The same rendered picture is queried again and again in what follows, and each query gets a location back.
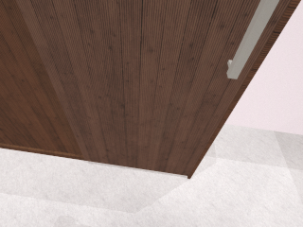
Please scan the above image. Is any handle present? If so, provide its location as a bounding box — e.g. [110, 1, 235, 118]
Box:
[226, 0, 279, 79]

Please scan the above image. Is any wardrobe door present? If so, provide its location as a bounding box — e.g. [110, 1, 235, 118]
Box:
[16, 0, 292, 176]
[0, 0, 82, 155]

